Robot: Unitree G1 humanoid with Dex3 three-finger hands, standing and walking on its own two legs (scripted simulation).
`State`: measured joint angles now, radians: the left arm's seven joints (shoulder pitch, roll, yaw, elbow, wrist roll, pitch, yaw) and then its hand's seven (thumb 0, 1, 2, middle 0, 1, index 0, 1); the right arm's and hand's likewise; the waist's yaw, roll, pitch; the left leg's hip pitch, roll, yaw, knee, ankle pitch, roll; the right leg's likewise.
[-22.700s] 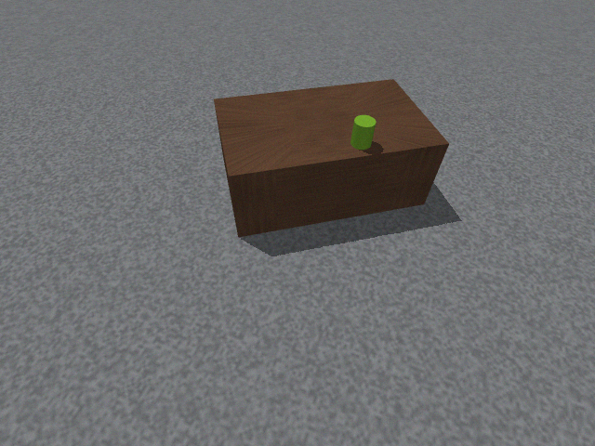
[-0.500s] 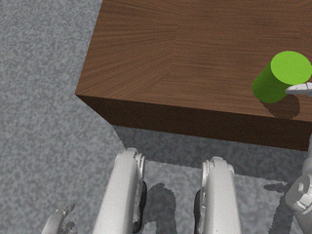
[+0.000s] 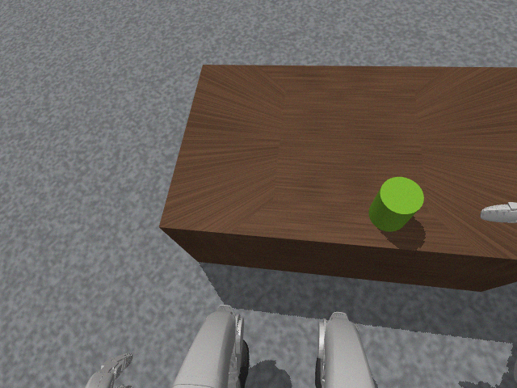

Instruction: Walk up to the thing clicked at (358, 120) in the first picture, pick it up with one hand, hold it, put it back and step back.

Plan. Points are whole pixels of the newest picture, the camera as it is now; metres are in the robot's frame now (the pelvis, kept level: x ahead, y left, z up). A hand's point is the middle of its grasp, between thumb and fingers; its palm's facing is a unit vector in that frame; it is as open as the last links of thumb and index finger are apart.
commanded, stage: home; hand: right
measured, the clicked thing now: (394, 205) +0.48 -0.24 -0.22
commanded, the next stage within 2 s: none
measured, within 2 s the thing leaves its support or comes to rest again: neither
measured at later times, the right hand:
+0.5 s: hand (466, 281) +0.28 -0.23 +0.02, palm faces +0.23 +0.92 -0.31, open 17.4 cm
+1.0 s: hand (425, 332) +0.22 -0.17 +0.04, palm faces +0.18 +0.95 -0.27, open 17.4 cm
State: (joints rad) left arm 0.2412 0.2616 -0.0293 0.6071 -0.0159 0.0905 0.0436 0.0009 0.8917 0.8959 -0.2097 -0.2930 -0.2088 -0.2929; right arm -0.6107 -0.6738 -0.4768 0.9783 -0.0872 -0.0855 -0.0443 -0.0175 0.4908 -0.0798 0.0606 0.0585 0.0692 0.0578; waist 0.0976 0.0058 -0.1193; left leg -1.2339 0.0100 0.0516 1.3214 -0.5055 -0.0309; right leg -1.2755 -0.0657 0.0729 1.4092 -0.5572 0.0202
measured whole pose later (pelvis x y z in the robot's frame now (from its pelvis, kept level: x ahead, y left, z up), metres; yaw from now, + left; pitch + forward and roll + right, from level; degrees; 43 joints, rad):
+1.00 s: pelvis +0.05 +0.02 +0.10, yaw -3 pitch +6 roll +1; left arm 0.23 0.22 -0.02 0.52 -0.02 -0.05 0.15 0.01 0.89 0.90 -0.21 -0.29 -0.21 -0.29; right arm 0.40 -0.19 0.01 0.12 0.02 0.17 -0.14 -0.01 0.54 -0.06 0.06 0.05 0.06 0.05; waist 0.01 -0.02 -0.07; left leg -0.51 0.02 0.05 0.84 -0.42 -0.01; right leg -0.53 -0.05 0.04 0.86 -0.43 0.04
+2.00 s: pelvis +0.03 +0.01 +0.15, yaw -3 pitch -4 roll -1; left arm 0.19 0.34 0.01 1.09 0.03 0.03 0.00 0.00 0.90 0.90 -0.21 -0.30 -0.21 -0.30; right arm 0.21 -0.33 0.01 1.09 -0.03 0.00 -0.01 -0.01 0.50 -0.07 0.06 0.05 0.06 0.05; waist 0.00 -0.02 0.05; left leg -0.16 0.05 0.04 0.41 -0.19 -0.02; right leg -0.14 -0.02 0.01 0.37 -0.18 0.03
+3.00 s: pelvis +0.05 +0.01 +0.15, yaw -2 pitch -3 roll +0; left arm 0.13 0.34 0.01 1.14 0.02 0.01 0.00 0.00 0.90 0.90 -0.21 -0.30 -0.21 -0.30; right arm 0.12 -0.34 0.01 1.14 -0.02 0.00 0.00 -0.01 0.32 -0.26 0.14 0.18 0.14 0.18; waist -0.01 -0.01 0.06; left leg -0.11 0.04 0.03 0.34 -0.18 -0.02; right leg -0.09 -0.03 0.00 0.31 -0.17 0.03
